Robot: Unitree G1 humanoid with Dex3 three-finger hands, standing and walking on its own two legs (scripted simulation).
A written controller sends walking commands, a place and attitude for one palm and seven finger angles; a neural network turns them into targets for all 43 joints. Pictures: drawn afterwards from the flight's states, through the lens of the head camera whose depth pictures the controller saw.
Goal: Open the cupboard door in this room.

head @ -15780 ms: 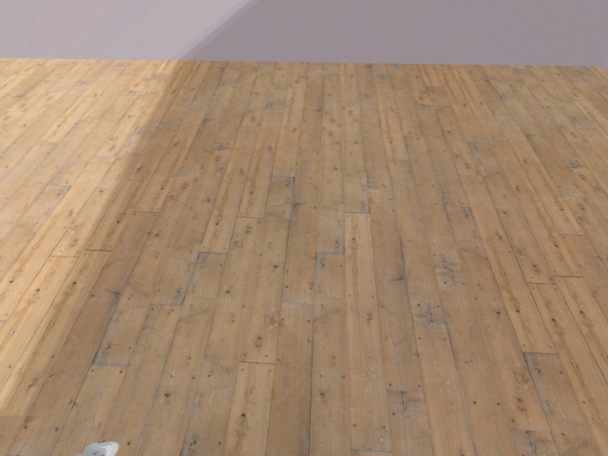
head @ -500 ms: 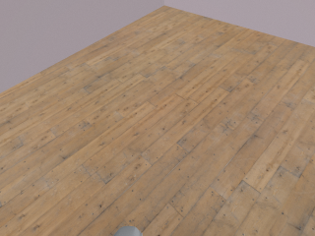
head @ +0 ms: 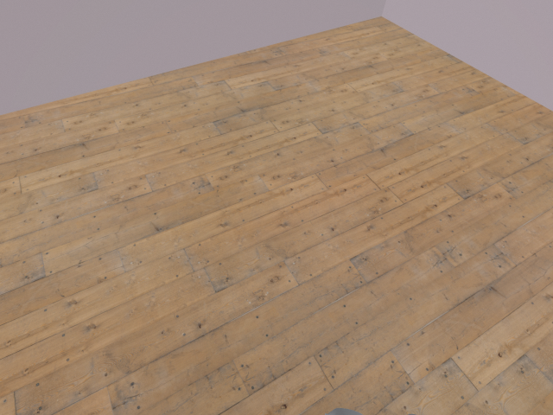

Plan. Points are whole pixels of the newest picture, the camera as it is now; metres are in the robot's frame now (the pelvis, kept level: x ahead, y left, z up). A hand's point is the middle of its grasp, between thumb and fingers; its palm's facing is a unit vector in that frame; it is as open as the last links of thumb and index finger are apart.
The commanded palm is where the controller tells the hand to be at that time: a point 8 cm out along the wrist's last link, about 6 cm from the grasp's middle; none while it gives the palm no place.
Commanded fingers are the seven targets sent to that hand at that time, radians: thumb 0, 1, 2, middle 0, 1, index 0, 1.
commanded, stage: turn or walk to find it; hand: left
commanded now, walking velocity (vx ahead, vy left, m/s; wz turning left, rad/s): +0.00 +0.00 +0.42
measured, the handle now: out of the picture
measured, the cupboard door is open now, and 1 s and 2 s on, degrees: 0 0 0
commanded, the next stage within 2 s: none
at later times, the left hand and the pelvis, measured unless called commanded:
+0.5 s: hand out of the picture +0.01 +0.15 -0.16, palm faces +0.24 -0.93 -0.27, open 7.4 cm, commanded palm none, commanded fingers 0.00 0.90 0.90 -0.20 -0.30 -0.20 -0.30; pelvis -0.02 -0.05 +0.00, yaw +14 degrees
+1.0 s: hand out of the picture -0.05 +0.19 -0.16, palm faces +0.46 -0.85 -0.27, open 7.4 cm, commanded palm none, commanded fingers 0.00 0.90 0.90 -0.20 -0.30 -0.20 -0.30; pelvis -0.04 -0.04 -0.01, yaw +26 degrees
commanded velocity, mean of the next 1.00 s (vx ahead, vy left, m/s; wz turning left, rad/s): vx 0.00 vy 0.00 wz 0.42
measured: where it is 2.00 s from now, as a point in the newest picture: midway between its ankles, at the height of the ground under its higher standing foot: outside the picture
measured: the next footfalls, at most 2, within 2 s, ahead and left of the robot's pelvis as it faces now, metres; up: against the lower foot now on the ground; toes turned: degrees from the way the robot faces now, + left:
right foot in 0.20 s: +0.04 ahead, -0.15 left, +0.00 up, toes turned +1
left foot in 0.66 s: -0.04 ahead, +0.10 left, +0.00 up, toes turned +23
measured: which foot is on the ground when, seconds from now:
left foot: down 0.00-0.20, up 0.22-0.64, down 0.66-1.00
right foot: up 0.00-0.18, down 0.20-0.66, up 0.68-1.00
